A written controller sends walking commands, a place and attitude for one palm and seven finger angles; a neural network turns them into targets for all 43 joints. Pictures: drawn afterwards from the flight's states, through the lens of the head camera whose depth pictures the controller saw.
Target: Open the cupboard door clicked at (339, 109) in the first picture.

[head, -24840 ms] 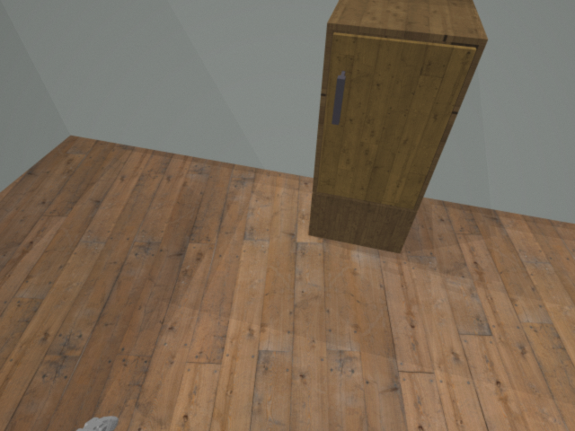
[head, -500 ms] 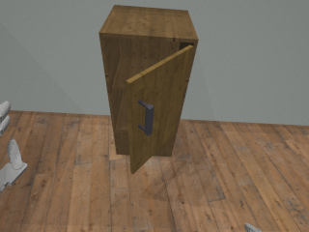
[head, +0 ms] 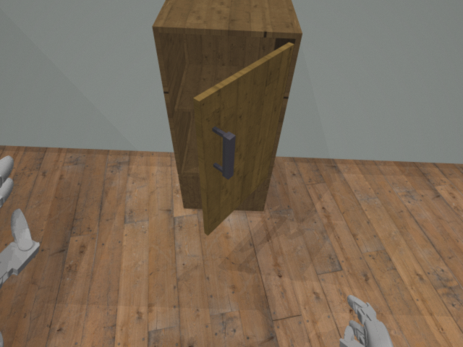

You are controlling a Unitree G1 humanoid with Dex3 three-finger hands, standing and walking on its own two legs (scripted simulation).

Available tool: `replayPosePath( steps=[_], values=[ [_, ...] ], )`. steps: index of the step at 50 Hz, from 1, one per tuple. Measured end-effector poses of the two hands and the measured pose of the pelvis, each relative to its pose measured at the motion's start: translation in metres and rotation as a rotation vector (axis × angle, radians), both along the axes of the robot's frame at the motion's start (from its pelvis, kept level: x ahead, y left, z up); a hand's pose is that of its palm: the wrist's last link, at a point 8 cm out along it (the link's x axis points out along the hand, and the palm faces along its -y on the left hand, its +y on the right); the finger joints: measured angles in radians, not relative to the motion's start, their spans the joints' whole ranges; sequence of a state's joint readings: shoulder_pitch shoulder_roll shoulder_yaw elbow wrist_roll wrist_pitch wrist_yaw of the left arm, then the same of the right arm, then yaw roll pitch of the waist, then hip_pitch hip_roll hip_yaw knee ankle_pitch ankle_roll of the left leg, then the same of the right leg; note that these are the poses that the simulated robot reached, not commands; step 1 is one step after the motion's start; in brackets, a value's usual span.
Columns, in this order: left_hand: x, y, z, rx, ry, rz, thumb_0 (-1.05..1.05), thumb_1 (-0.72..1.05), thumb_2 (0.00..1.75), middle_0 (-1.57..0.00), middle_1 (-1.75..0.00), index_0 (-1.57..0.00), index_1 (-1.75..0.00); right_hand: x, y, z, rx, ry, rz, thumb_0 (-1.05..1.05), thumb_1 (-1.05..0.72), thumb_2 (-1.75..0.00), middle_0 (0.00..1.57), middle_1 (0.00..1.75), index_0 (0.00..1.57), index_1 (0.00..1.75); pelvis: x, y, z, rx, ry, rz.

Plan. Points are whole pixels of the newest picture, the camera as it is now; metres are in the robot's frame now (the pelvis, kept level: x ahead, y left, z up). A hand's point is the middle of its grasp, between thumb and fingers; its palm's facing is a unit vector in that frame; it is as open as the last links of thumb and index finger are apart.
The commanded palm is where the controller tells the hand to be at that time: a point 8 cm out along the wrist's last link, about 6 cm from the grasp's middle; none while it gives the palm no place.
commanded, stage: stop stepping back and stand still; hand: left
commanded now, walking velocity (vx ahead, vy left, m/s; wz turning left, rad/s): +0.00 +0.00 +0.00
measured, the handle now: (222, 153) +0.57 +0.07 -0.05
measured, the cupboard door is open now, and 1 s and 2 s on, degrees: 51 51 51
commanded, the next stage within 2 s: let the arm hang, fingers relaxed in 0.46 s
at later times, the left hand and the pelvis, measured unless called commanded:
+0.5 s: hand (17, 266) +0.17 +0.27 +0.15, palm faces +0.40 -0.79 -0.46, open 7.4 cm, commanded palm +0.11 +0.31 +0.18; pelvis -0.02 +0.01 +0.00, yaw +0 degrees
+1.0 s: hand out of the picture -0.06 +0.18 -0.18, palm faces +0.06 -0.98 -0.17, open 7.1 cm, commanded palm none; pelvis -0.03 +0.00 +0.00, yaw +3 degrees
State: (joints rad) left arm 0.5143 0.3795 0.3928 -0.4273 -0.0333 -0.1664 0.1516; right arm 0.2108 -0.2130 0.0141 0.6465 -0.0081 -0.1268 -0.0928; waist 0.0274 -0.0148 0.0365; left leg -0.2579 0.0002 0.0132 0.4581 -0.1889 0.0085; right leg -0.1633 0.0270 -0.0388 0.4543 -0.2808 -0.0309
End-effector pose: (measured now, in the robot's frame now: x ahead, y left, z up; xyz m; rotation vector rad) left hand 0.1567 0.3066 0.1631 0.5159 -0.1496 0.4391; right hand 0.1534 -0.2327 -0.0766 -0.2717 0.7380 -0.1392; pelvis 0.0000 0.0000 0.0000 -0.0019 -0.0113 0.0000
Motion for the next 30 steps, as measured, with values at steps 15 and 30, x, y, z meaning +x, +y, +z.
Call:
replayPosePath(
  steps=[15,30],
  values=[
    [-0.022,0.002,0.010,0.041,0.017,-0.062,0.01,0.89,0.90,-0.21,-0.30,-0.22,-0.30,-0.022,0.005,0.007,0.018,-0.036,-0.033,0.01,-0.90,-0.90,0.21,0.30,0.20,0.30,-0.020,0.007,0.003,-0.021,-0.001,-0.001],
    [-0.013,0.006,-0.017,0.010,0.084,-0.079,0.01,0.89,0.90,-0.21,-0.30,-0.21,-0.30,-0.032,0.016,-0.009,0.053,0.014,0.016,0.01,-0.90,-0.90,0.21,0.30,0.20,0.30,-0.026,0.014,0.001,-0.022,0.015,0.017]
  ],
)
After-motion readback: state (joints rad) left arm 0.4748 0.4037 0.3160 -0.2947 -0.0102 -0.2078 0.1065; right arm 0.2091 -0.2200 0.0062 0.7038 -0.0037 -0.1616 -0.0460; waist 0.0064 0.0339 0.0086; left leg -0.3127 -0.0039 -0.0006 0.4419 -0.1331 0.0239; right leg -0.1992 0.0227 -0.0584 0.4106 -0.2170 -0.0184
